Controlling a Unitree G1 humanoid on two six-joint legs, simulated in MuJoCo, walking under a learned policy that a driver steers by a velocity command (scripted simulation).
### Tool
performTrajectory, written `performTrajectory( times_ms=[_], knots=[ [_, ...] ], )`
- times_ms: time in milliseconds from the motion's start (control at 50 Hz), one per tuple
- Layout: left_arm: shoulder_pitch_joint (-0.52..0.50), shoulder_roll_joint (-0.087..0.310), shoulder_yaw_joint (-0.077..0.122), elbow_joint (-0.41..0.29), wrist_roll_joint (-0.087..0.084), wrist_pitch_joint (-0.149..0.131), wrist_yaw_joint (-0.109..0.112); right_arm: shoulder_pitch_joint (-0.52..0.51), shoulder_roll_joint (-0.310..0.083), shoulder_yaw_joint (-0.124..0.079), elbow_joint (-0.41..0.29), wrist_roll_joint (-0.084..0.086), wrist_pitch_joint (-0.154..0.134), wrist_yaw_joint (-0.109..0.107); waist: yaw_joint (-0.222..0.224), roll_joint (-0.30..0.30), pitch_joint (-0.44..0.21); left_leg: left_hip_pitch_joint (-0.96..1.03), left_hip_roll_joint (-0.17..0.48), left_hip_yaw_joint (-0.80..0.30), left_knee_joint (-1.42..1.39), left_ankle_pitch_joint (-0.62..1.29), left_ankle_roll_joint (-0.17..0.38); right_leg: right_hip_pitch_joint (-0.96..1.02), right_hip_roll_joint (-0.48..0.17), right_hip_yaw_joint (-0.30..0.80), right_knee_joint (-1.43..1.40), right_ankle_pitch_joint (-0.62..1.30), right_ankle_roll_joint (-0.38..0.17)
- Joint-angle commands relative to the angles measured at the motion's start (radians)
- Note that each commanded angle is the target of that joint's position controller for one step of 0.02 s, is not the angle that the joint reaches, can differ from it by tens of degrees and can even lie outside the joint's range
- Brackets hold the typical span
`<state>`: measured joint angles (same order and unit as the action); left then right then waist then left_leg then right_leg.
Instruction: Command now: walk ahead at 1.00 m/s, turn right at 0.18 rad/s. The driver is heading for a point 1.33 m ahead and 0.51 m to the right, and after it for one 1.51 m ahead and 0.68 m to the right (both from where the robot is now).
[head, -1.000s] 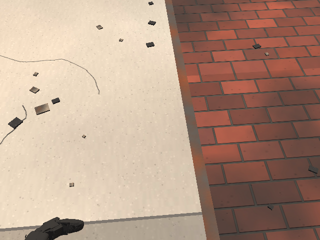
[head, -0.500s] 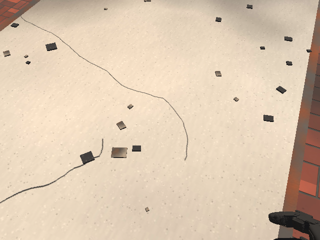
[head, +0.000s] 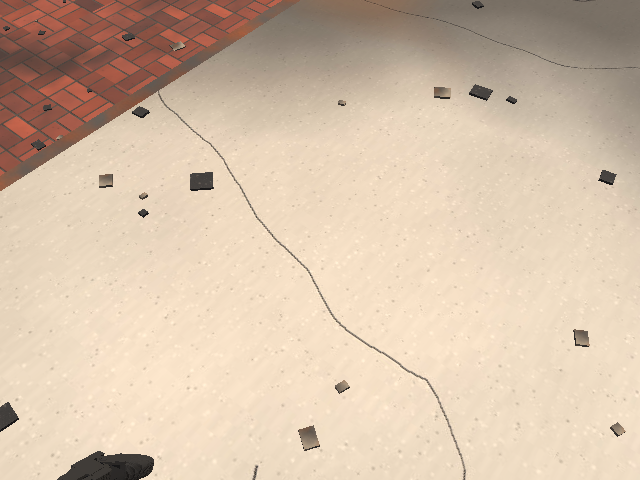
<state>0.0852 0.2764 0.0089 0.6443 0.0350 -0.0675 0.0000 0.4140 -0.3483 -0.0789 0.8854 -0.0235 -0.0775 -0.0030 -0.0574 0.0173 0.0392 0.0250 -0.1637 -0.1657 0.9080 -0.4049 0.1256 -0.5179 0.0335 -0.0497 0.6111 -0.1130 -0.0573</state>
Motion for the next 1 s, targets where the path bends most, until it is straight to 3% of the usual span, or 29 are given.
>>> performTrajectory(
  times_ms=[20,40,60,80,120,180,240,280,320,340,360,380,400,420,440,480,540,600,660,700,720,740,760,780,800,820,880,960,1000],
  knots=[
    [0.298,0.203,0.098,0.058,-0.010,0.010,-0.015,-0.049,-0.034,0.027,-0.135,-0.011,-0.039,0.002,0.123,-0.185,-0.195,-0.799,0.097,0.015,0.607,0.073,-0.038,0.792,-0.347,0.895,-0.330,-0.438,-0.304],
    [0.284,0.149,0.089,0.068,-0.021,0.008,-0.022,-0.155,-0.056,0.032,-0.157,-0.029,-0.044,0.008,0.130,-0.030,-0.130,-0.769,0.135,0.022,0.532,0.117,-0.044,0.655,-0.309,0.777,-0.336,-0.365,-0.280],
    [0.306,0.121,0.080,0.095,-0.017,0.006,-0.022,-0.227,-0.053,0.036,-0.186,-0.039,-0.044,0.014,0.119,0.027,-0.065,-0.749,0.164,0.031,0.455,0.120,-0.052,0.539,-0.264,0.675,-0.345,-0.283,-0.253],
    [0.332,0.097,0.069,0.127,-0.016,0.003,-0.017,-0.260,-0.031,0.045,-0.224,-0.054,-0.036,0.020,0.088,0.023,-0.021,-0.727,0.177,0.038,0.398,0.104,-0.072,0.440,-0.219,0.613,-0.365,-0.222,-0.239],
    [0.356,0.124,0.073,0.159,-0.025,-0.010,-0.011,-0.266,0.002,0.066,-0.261,-0.066,-0.017,0.028,0.042,-0.038,0.017,-0.732,0.213,0.051,0.273,0.042,-0.104,0.349,-0.186,0.563,-0.400,-0.168,-0.244],
    [0.309,0.160,0.087,0.135,-0.023,-0.016,-0.005,-0.410,0.012,0.096,-0.340,-0.039,-0.015,0.050,0.038,-0.059,0.069,-0.557,0.226,0.123,-0.079,0.208,-0.147,0.111,-0.116,0.431,-0.494,-0.096,-0.215],
    [0.324,0.209,0.110,0.126,-0.041,-0.022,-0.022,-0.456,0.015,0.101,-0.345,-0.009,-0.013,0.058,0.071,-0.080,0.031,-0.285,0.176,0.172,-0.251,0.442,-0.152,0.046,-0.108,0.404,-0.532,0.067,-0.163],
    [0.364,0.217,0.116,0.133,-0.050,-0.017,-0.022,-0.457,-0.019,0.088,-0.341,-0.013,-0.017,0.043,0.085,-0.066,0.004,-0.282,0.170,0.157,-0.338,0.433,-0.144,0.193,-0.117,0.408,-0.439,0.184,-0.128],
    [0.396,0.239,0.123,0.147,-0.044,-0.007,-0.017,-0.326,-0.060,0.062,-0.298,-0.024,-0.026,0.018,0.028,-0.027,-0.097,-0.137,0.117,0.179,-0.415,0.314,-0.124,0.299,-0.070,0.360,-0.140,0.487,-0.076],
    [0.391,0.237,0.124,0.146,-0.049,-0.008,-0.018,-0.202,-0.087,0.047,-0.276,-0.036,-0.038,-0.001,-0.034,-0.027,-0.171,0.039,0.177,0.138,-0.419,0.324,-0.104,0.221,-0.020,0.335,0.101,0.476,-0.040],
    [0.373,0.139,0.099,0.112,-0.059,-0.016,-0.013,-0.017,-0.162,0.022,-0.269,-0.059,-0.042,-0.026,-0.100,0.042,-0.311,0.244,0.440,-0.090,-0.430,0.209,-0.055,0.092,0.017,0.265,0.412,0.148,-0.013],
    [0.484,0.034,0.069,0.064,-0.089,-0.003,0.006,-0.004,-0.226,0.005,-0.270,-0.070,-0.027,-0.027,-0.024,0.265,-0.478,0.418,0.751,-0.502,-0.462,0.474,0.064,-0.131,0.089,0.139,0.721,-0.493,0.017],
    [0.419,0.126,0.082,0.068,-0.049,0.020,0.021,-0.034,-0.158,0.006,-0.264,-0.039,-0.017,-0.021,-0.025,0.148,-0.425,0.347,0.688,-0.493,-0.442,0.608,0.083,-0.221,0.002,0.118,0.797,-0.406,0.006],
    [0.313,0.132,0.087,0.061,-0.031,0.031,0.019,-0.086,-0.048,0.035,-0.262,-0.026,-0.022,-0.016,-0.027,0.086,-0.282,0.235,0.619,-0.277,-0.426,0.799,0.055,-0.256,-0.031,0.105,0.756,-0.344,0.010],
    [0.293,0.100,0.082,0.022,-0.081,0.024,0.025,-0.147,-0.040,0.022,-0.264,0.027,-0.020,-0.017,-0.013,0.167,-0.204,0.207,0.541,-0.154,-0.454,0.878,0.055,-0.310,-0.078,0.137,0.785,-0.329,0.059],
    [0.225,0.108,0.094,-0.012,-0.079,0.041,0.017,-0.205,0.001,0.026,-0.242,0.017,-0.015,-0.026,0.031,0.119,-0.109,0.033,0.465,-0.001,-0.524,0.851,0.026,-0.271,-0.120,0.110,0.738,-0.280,0.070],
    [0.178,0.041,0.070,-0.070,-0.074,0.067,-0.006,-0.351,0.000,0.011,-0.231,0.031,-0.011,-0.030,0.101,0.114,0.003,-0.165,0.475,0.139,-0.612,0.808,0.031,-0.226,-0.149,0.077,0.469,-0.242,0.103],
    [0.189,0.061,0.071,-0.047,-0.054,0.061,-0.041,-0.414,-0.077,-0.016,-0.223,0.042,-0.005,-0.045,0.116,0.084,-0.062,-0.236,0.392,0.318,-0.598,0.765,-0.026,0.036,-0.090,-0.003,0.133,0.107,0.078],
    [0.211,0.128,0.097,-0.042,-0.048,0.077,-0.065,-0.389,-0.134,-0.035,-0.202,0.075,-0.010,-0.041,0.145,0.068,-0.113,-0.171,0.399,0.355,-0.458,0.959,-0.053,0.186,-0.019,-0.056,0.063,0.117,0.011],
    [0.312,0.207,0.136,-0.028,-0.049,0.081,-0.057,-0.386,-0.148,-0.043,-0.208,0.088,0.000,-0.034,0.216,0.046,-0.168,-0.183,0.386,0.366,-0.213,0.982,-0.080,0.367,0.032,-0.066,-0.001,0.115,-0.059],
    [0.386,0.243,0.157,-0.010,-0.053,0.080,-0.043,-0.364,-0.109,-0.032,-0.212,0.075,0.003,-0.026,0.253,-0.033,-0.180,-0.307,0.341,0.354,0.012,0.694,-0.116,0.528,0.036,-0.019,-0.064,0.189,-0.097],
    [0.304,0.304,0.156,-0.032,-0.060,0.077,-0.021,-0.274,0.021,0.003,-0.215,0.009,0.011,-0.011,0.138,-0.335,-0.136,-0.523,0.195,0.358,0.348,-0.219,-0.167,0.620,-0.107,0.226,-0.064,0.665,-0.165],
    [0.212,0.361,0.151,-0.134,-0.006,0.052,-0.032,-0.136,-0.037,0.010,-0.251,0.015,0.007,0.001,0.063,-0.366,-0.387,-0.755,0.058,0.136,0.631,-0.322,-0.210,0.840,-0.363,0.795,-0.153,0.566,-0.441],
    [0.179,0.317,0.150,-0.169,-0.021,0.050,-0.041,-0.229,-0.142,-0.005,-0.256,0.031,-0.001,0.009,0.139,-0.177,-0.449,-0.767,0.107,0.016,0.616,-0.203,-0.188,0.818,-0.359,0.814,-0.258,0.306,-0.411],
    [0.134,0.290,0.141,-0.172,-0.042,0.046,-0.039,-0.299,-0.152,-0.007,-0.278,0.038,0.000,0.007,0.120,-0.113,-0.325,-0.778,0.129,0.007,0.531,-0.125,-0.173,0.699,-0.308,0.736,-0.274,0.192,-0.356],
    [0.101,0.253,0.132,-0.173,-0.057,0.048,-0.030,-0.318,-0.130,-0.004,-0.268,0.019,0.005,-0.006,0.088,-0.010,-0.247,-0.758,0.159,0.006,0.453,-0.088,-0.176,0.576,-0.260,0.670,-0.268,0.175,-0.305],
    [0.032,0.228,0.125,-0.188,-0.046,0.070,0.001,-0.302,-0.101,-0.001,-0.249,0.012,0.027,-0.009,0.027,-0.006,-0.173,-0.577,0.167,0.021,0.166,-0.072,-0.187,0.300,-0.165,0.500,-0.245,0.376,-0.243],
    [0.032,0.242,0.137,-0.183,-0.052,0.107,0.034,-0.288,-0.036,0.016,-0.224,0.025,0.041,-0.005,0.032,-0.042,-0.255,-0.443,0.113,0.048,-0.075,0.094,-0.223,0.244,-0.122,0.471,-0.201,0.416,-0.192],
    [0.025,0.197,0.120,-0.179,-0.043,0.115,0.038,-0.265,-0.035,0.019,-0.206,0.025,0.052,0.000,0.048,-0.082,-0.270,-0.395,0.139,0.075,-0.111,0.179,-0.222,0.216,-0.123,0.427,-0.173,0.325,-0.161]
  ],
)
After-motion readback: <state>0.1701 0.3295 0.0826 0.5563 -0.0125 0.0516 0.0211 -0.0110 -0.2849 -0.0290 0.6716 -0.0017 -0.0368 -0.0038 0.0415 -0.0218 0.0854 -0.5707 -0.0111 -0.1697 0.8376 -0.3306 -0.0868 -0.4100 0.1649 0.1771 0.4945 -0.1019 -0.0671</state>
